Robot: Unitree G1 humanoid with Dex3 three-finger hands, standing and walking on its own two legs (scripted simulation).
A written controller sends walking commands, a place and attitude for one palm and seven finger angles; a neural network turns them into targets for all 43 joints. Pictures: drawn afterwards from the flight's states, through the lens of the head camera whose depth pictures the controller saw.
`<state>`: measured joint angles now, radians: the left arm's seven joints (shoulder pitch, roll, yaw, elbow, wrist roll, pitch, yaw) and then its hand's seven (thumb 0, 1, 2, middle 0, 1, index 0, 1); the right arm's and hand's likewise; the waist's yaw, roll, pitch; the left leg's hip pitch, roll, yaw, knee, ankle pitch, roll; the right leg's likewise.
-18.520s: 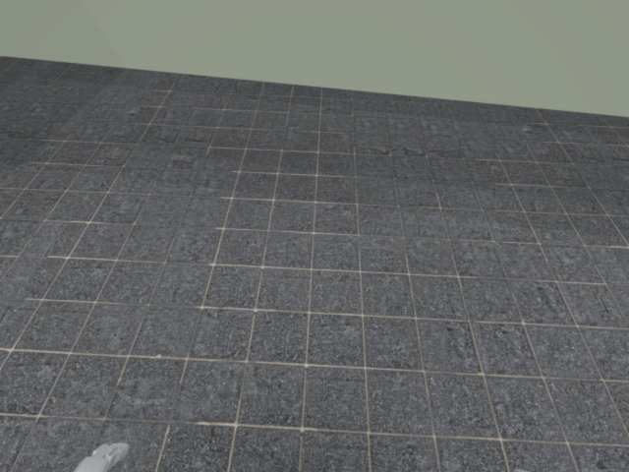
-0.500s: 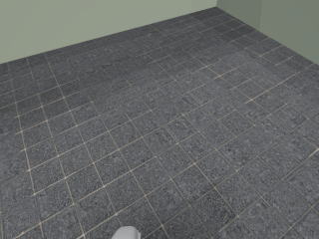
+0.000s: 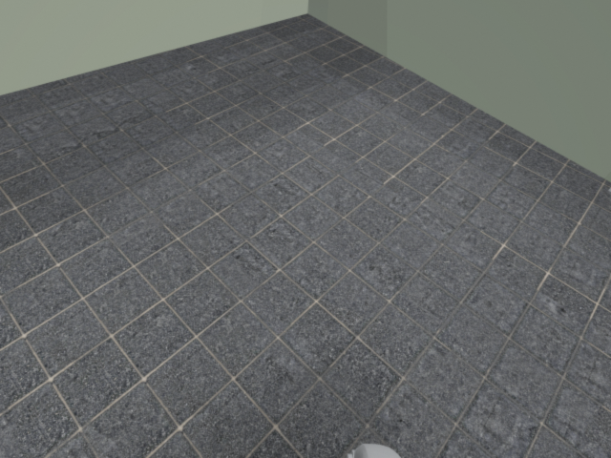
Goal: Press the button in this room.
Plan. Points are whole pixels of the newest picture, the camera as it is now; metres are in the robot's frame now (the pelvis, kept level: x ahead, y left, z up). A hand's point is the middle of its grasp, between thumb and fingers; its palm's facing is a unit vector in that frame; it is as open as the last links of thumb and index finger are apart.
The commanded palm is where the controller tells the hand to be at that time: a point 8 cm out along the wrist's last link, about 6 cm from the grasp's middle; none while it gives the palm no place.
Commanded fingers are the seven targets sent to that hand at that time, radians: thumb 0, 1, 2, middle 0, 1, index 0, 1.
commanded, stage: turn or walk to find it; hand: left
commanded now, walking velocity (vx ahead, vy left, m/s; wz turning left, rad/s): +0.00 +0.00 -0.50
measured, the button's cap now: out of the picture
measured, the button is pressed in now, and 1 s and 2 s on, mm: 0 0 0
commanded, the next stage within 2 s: none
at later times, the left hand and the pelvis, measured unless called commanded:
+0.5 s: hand out of the picture +0.12 +0.10 -0.15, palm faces -0.23 -0.94 -0.24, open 7.4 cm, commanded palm none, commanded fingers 0.00 0.90 0.90 -0.20 -0.30 -0.20 -0.30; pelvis -0.02 -0.06 +0.00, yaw -14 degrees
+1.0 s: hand (205, 426) +0.18 +0.16 -0.17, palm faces -0.39 -0.90 -0.19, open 7.4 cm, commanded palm none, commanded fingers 0.00 0.90 0.90 -0.20 -0.30 -0.20 -0.30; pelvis +0.06 -0.01 +0.01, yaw -28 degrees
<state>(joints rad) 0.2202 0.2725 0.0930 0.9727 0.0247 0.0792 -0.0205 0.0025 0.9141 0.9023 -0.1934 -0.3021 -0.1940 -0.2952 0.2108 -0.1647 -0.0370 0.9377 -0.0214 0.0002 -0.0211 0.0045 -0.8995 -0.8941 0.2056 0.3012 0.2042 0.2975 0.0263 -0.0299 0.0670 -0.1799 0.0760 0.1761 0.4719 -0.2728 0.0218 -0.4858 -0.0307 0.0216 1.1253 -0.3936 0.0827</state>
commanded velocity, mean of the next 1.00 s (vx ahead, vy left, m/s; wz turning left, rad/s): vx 0.19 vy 0.00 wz -0.49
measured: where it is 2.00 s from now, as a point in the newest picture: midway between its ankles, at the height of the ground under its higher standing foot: (383, 410)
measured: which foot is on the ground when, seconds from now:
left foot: down 0.00-0.20, up 0.22-0.76, down 0.78-1.00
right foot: up 0.00-0.18, down 0.20-0.78, up 0.80-1.00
